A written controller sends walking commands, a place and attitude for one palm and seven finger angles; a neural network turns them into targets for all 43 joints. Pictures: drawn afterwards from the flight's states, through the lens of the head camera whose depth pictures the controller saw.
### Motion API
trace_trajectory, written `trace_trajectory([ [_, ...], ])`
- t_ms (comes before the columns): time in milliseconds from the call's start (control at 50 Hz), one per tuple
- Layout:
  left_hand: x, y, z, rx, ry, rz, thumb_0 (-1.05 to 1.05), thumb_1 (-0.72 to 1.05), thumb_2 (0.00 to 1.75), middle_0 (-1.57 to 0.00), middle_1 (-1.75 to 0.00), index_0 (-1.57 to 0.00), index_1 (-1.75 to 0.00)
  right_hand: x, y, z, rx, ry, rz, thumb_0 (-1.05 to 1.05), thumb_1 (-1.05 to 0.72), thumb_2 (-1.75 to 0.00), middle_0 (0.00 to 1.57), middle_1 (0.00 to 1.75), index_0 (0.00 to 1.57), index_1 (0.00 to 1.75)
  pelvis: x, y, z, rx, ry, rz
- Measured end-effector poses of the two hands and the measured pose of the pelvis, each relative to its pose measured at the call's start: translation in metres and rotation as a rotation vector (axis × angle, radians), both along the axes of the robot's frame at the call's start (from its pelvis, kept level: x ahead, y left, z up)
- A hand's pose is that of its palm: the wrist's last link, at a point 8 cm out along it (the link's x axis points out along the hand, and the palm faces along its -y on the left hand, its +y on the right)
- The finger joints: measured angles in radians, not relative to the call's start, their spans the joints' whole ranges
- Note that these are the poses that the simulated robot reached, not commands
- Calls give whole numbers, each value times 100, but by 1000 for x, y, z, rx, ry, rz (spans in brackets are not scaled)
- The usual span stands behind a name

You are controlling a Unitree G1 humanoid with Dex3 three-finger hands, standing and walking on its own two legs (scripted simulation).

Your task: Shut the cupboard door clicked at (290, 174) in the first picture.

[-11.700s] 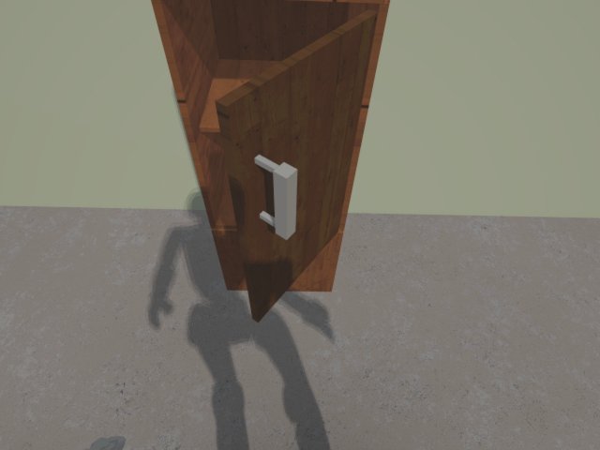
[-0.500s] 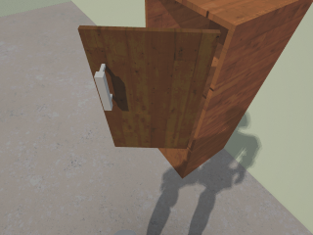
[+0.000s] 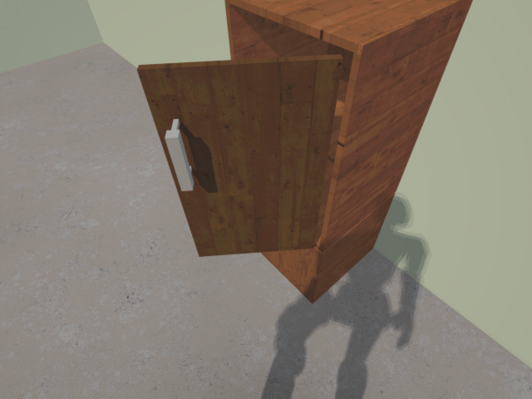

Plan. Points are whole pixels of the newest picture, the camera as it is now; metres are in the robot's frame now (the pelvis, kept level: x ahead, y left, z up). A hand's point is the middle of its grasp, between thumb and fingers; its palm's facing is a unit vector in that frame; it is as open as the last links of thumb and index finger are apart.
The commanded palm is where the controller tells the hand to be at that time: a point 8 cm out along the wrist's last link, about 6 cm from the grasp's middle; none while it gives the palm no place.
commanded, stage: come to a stop and stand still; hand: left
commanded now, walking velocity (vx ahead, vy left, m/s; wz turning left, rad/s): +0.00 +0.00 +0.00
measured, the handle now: (181, 155) +0.55 +0.20 +0.06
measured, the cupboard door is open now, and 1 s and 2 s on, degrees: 53 53 53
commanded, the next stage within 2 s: look again from close up in 0.42 s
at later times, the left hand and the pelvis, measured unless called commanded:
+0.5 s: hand out of the picture -0.07 +0.13 -0.18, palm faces +0.05 -0.99 -0.14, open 7.4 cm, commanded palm none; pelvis -0.02 -0.02 +0.00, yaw +1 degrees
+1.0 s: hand out of the picture +0.03 +0.18 -0.18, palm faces +0.01 -0.98 -0.19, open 7.4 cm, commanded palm none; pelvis +0.02 +0.01 -0.01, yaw +0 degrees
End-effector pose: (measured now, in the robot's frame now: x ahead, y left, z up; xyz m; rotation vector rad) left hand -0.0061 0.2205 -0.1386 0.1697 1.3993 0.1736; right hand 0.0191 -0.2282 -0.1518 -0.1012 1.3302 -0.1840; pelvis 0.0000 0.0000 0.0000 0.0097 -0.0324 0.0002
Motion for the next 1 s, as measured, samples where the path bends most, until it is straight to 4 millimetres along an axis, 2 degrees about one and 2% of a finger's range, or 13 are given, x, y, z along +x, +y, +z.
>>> trace_trajectory([
  [120, -9, -18, -6, -34, -15, -9, 0, 91, 89, -20, -30, -20, -30, -53, -1, 1, 11, 99, -21, 0, -92, -90, 20, 30, 20, 30, -11, -9, 1, -1, -24, 0],
  [220, -22, -29, -10, -58, 3, 0, 1, 92, 89, -20, -30, -20, -30, -88, 3, 3, 20, 176, -35, 1, -91, -90, 20, 30, 20, 30, -17, -14, 0, -5, -22, 6],
  [300, -37, -35, -11, -70, 33, 15, 0, 91, 89, -20, -30, -20, -30, -104, 7, 4, 31, 217, -42, 1, -91, -90, 20, 30, 20, 30, -20, -16, 0, -8, -16, 9],
  [380, -51, -39, -12, -79, 70, 31, 0, 91, 89, -20, -30, -20, -30, -109, 13, 4, 40, 232, -45, 1, -91, -90, 20, 30, 20, 30, -21, -16, -1, -11, -10, 10],
  [500, -64, -43, -12, -87, 108, 51, 0, 91, 89, -20, -30, -20, -30, -96, 20, 3, 50, 209, -38, 1, -91, -90, 20, 30, 20, 30, -17, -16, -1, -11, -3, 11],
  [600, -62, -41, -13, -84, 90, 29, 0, 91, 89, -20, -30, -20, -30, -66, 21, -3, 58, 134, -1, 1, -91, -90, 20, 30, 20, 30, -15, -10, -6, -42, 13, 17],
  [660, -50, -31, -16, -74, 66, 23, 0, 91, 89, -20, -30, -20, -30, -48, 22, -7, 45, 84, 20, 1, -91, -90, 20, 30, 20, 30, -9, -4, -9, -42, 16, 25],
  [860, 12, 3, -13, -26, -66, -2, 0, 91, 89, -20, -29, -20, -30, -10, 18, -2, -1, 22, 43, 3, -94, -90, 20, 30, 20, 30, 10, 9, -9, -16, 25, 10],
  [1000, 34, 13, -14, -26, -79, -28, 0, 91, 89, -20, -29, -19, -30, 11, 14, 7, -30, -4, 50, 2, -93, -90, 20, 30, 20, 30, 18, 12, -7, -11, 31, 1],
])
